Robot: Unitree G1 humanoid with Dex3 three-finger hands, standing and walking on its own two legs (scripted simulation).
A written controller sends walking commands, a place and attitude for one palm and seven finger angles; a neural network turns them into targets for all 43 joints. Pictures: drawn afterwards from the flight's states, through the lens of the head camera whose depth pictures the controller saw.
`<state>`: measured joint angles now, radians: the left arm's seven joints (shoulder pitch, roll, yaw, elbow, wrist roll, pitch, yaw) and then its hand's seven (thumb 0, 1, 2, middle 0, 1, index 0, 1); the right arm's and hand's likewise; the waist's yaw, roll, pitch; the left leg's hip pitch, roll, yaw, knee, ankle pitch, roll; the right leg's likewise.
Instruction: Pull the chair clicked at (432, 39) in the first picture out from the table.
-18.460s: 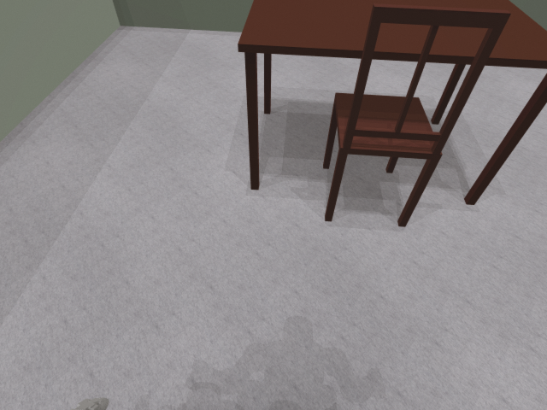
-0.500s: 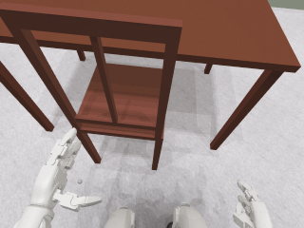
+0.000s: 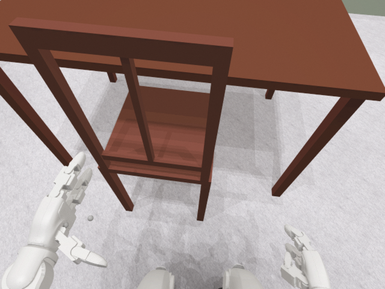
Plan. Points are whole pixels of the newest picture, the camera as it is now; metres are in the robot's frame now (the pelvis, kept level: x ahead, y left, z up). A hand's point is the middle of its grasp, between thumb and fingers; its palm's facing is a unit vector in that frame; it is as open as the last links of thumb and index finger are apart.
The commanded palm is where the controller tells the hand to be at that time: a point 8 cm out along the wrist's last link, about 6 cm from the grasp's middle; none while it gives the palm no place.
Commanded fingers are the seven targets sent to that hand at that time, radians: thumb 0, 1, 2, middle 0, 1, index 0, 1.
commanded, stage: raise the hand toward the chair's back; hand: left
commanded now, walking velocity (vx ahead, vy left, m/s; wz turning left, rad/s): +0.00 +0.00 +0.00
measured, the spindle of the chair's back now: (142, 120) +0.48 +0.16 +0.03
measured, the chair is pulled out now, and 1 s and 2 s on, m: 0.00 0.00 0.00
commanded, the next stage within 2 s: aim the fingers beside a spindle in 0.52 s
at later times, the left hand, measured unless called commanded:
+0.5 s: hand (89, 219) +0.23 +0.20 +0.05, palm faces -0.06 -1.00 -0.07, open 16.9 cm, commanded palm +0.21 +0.26 +0.05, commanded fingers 0.00 -0.50 0.30 -0.06 -0.08 -0.06 -0.08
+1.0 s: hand (105, 211) +0.25 +0.18 +0.03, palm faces -0.09 -0.99 -0.06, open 16.9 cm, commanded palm +0.24 +0.24 +0.04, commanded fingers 0.00 -0.50 0.30 -0.06 -0.08 -0.06 -0.08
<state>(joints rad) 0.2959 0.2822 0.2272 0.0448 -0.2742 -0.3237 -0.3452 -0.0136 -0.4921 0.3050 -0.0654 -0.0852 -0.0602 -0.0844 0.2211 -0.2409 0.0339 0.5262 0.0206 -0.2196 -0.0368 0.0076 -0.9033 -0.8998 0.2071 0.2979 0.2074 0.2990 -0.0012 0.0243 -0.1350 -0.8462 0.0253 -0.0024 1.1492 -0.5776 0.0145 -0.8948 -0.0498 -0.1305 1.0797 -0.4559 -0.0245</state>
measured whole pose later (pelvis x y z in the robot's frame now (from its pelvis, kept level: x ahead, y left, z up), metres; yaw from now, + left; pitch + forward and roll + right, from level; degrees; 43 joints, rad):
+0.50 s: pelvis -0.01 +0.00 +0.00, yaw +0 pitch +15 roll -2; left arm 0.28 0.28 0.24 0.10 -0.28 -0.36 -0.35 -0.01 -0.50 0.30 -0.07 -0.08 -0.06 -0.08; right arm 0.24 -0.26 0.02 0.55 0.02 -0.24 -0.03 0.01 -0.90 -0.90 0.20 0.30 0.21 0.30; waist -0.02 0.02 -0.13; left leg -0.82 0.02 0.01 1.12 -0.55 0.02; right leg -0.88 -0.05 -0.12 1.05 -0.43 -0.02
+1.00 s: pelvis -0.01 +0.00 +0.00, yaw +0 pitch +16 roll -2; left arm 0.18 0.26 0.19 0.14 -0.24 -0.37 -0.31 -0.02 -0.50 0.30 -0.07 -0.08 -0.06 -0.08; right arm 0.23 -0.26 0.02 0.55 0.01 -0.25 -0.03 0.01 -0.90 -0.90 0.21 0.30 0.21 0.30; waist -0.03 0.02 -0.14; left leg -0.89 0.02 0.01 1.17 -0.56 0.02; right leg -0.94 -0.05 -0.12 1.10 -0.44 -0.02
